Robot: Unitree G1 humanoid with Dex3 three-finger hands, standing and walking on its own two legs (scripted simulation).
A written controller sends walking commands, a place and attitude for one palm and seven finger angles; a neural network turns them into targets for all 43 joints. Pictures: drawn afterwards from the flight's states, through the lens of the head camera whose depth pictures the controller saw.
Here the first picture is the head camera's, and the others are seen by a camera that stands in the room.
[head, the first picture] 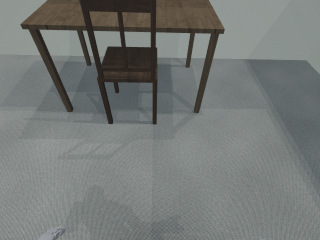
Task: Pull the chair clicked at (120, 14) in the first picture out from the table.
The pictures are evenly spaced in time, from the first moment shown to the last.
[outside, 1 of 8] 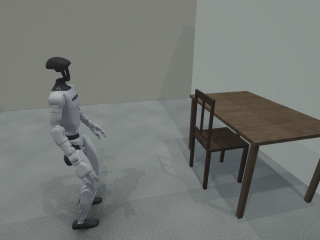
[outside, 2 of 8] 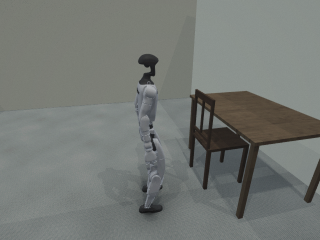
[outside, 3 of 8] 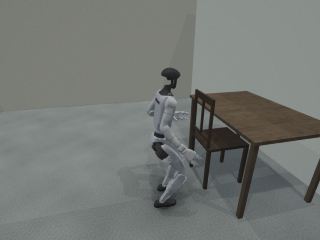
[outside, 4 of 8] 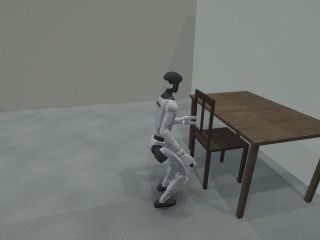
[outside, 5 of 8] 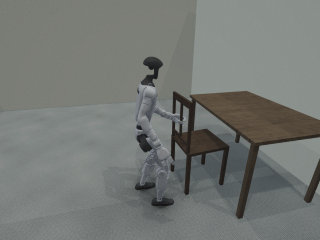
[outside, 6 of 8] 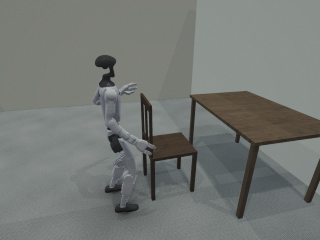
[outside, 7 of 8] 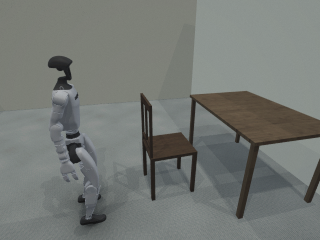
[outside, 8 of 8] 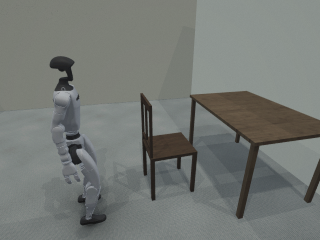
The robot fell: no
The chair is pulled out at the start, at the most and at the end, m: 0.00 0.54 0.54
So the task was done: yes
